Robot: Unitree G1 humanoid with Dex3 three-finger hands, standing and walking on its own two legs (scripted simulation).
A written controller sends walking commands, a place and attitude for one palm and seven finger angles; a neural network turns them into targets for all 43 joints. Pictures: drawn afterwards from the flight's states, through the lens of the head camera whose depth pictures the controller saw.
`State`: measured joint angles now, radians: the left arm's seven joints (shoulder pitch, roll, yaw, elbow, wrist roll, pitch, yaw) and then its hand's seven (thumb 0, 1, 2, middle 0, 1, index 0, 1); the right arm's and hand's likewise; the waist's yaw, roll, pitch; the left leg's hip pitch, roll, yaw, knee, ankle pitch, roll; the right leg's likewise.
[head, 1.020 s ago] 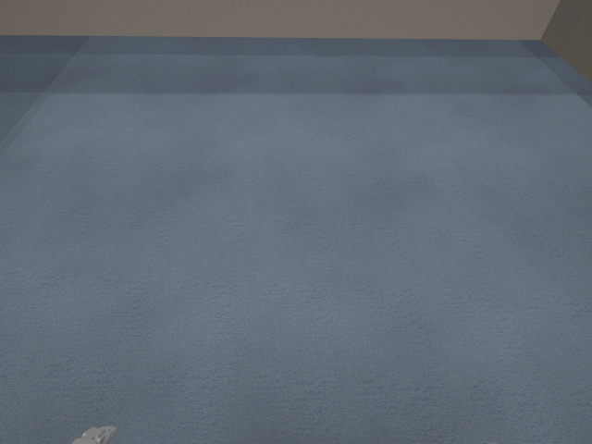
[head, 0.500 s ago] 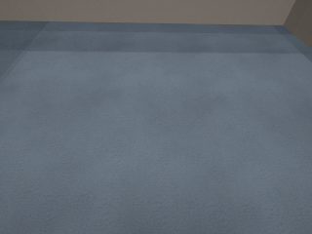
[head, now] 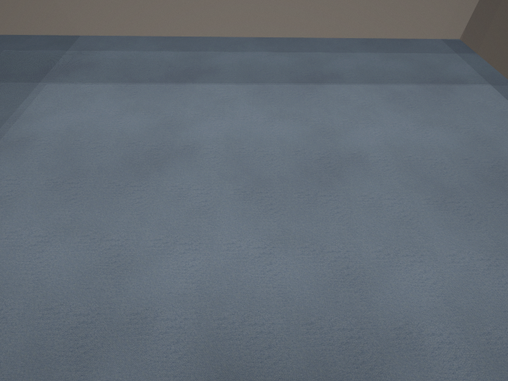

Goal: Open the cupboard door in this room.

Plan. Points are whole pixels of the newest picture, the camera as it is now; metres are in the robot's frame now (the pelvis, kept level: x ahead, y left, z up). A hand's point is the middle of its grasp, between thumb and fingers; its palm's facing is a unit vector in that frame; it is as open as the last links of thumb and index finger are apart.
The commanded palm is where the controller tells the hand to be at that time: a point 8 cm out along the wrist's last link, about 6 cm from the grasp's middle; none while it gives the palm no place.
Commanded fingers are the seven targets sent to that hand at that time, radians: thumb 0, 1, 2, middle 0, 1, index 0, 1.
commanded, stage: turn or walk to find it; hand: left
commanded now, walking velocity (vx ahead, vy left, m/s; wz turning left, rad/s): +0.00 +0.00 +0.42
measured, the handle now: out of the picture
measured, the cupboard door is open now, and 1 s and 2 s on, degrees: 0 0 0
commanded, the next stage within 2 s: none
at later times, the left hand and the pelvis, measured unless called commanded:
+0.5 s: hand out of the picture +0.02 +0.21 -0.17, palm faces +0.18 -0.95 -0.25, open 7.4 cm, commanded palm none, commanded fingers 0.00 0.90 0.90 -0.20 -0.30 -0.20 -0.30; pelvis -0.03 +0.00 -0.01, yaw +10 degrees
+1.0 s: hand out of the picture -0.14 +0.21 -0.20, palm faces +0.43 -0.87 -0.24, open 7.4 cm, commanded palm none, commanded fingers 0.00 0.90 0.90 -0.20 -0.30 -0.20 -0.30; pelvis -0.07 +0.01 -0.02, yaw +23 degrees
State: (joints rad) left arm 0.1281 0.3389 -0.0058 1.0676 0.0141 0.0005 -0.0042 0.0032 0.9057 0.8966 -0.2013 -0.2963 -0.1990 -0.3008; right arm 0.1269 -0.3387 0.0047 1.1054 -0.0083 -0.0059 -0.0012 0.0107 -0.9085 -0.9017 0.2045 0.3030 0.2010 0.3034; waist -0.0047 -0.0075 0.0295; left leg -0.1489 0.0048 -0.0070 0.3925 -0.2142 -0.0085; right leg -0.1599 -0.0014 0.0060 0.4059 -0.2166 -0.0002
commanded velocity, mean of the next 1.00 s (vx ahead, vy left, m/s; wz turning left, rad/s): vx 0.00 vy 0.00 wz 0.42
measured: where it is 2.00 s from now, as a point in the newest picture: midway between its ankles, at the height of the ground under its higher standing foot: outside the picture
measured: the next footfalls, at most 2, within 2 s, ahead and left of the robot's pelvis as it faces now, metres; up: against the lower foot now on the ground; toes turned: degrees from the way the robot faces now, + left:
right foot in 0.56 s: +0.01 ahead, -0.13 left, +0.00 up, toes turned +12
left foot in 0.92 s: -0.08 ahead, +0.12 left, +0.00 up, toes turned +26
